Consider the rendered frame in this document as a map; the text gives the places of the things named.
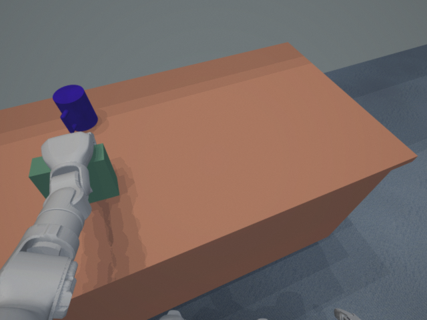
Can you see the table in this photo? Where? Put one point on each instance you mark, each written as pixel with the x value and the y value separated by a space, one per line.
pixel 222 166

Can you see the robot left hand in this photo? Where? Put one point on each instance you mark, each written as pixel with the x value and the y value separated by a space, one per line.
pixel 72 147

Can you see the robot left upper arm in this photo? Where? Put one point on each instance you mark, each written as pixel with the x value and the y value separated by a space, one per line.
pixel 37 286

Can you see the sponge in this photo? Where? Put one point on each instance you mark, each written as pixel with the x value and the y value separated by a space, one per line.
pixel 102 177

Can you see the robot left forearm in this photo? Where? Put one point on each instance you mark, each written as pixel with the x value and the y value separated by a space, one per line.
pixel 61 220

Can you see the left robot shin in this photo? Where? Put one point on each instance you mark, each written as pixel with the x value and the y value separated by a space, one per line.
pixel 173 312

